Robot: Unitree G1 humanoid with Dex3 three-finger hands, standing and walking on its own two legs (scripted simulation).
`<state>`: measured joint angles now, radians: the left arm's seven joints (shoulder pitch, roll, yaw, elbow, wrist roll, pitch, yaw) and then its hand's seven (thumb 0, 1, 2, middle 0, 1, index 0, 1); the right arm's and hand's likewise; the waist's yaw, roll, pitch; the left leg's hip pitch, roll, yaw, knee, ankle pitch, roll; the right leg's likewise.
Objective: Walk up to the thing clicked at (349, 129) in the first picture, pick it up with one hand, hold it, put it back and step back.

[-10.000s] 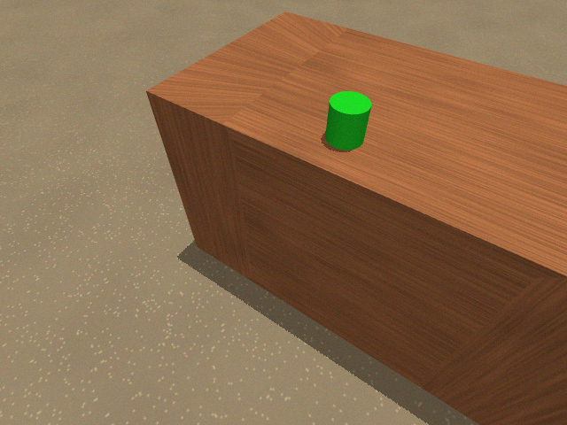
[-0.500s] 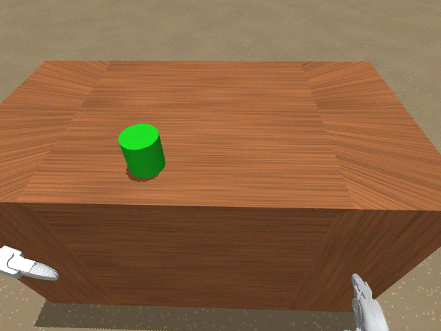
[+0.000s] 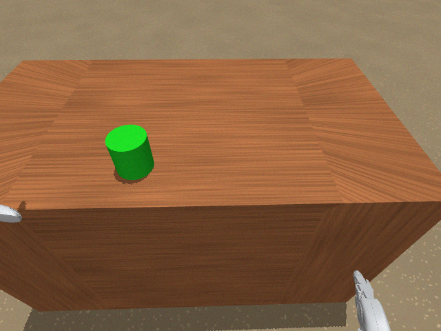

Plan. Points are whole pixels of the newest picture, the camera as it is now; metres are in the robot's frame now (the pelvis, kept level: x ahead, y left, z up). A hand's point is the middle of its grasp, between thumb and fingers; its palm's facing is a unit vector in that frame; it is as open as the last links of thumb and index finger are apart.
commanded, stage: go down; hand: left
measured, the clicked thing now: (131, 152) +0.49 +0.21 +0.03
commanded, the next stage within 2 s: approach in 1.72 s
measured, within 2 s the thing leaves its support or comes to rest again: neither
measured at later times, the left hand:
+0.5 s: hand out of the picture +0.34 +0.37 +0.17, palm faces +0.22 -0.97 +0.00, open 17.7 cm
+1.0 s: hand out of the picture +0.36 +0.39 +0.17, palm faces +0.23 -0.97 -0.01, open 17.7 cm
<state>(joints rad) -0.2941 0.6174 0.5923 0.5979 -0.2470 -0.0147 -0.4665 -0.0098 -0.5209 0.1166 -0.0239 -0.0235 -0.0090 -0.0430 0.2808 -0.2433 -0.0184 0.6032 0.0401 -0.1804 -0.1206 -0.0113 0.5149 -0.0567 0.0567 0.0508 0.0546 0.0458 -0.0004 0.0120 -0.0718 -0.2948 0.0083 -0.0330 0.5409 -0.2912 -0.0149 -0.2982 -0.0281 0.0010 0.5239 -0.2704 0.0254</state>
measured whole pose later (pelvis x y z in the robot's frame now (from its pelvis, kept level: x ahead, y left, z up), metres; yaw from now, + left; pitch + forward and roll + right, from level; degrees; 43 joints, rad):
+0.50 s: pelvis +0.00 +0.00 +0.00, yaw +1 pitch +5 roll -1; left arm -0.50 0.76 0.62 0.89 -0.22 0.01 -0.56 -0.01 -0.59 0.09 -0.03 -0.02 -0.02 -0.04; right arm 0.25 -0.24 0.03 0.65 0.02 -0.23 -0.16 -0.01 0.52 -0.06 0.06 0.05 0.06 0.05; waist -0.02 0.00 -0.08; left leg -0.35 0.01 -0.05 0.54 -0.28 -0.01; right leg -0.34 -0.03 -0.01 0.51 -0.26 0.03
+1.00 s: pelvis +0.01 +0.00 +0.00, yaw +0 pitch +8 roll -1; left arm -0.56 0.82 0.64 0.98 -0.21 -0.03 -0.58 -0.01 -0.60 0.07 -0.04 -0.02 -0.04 -0.03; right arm 0.21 -0.23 0.03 0.70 0.01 -0.23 -0.16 -0.01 0.51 -0.06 0.06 0.05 0.06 0.05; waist -0.04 0.00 -0.11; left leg -0.41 0.01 -0.05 0.58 -0.32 -0.01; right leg -0.39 -0.02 -0.01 0.52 -0.28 0.03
